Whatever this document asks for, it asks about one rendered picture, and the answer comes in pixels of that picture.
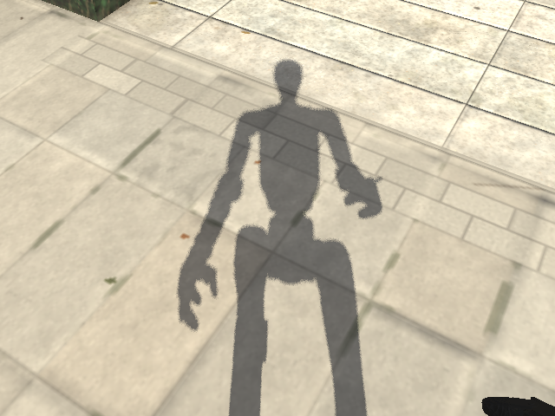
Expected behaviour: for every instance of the robot right hand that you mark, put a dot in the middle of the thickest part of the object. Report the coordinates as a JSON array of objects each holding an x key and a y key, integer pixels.
[{"x": 505, "y": 406}]

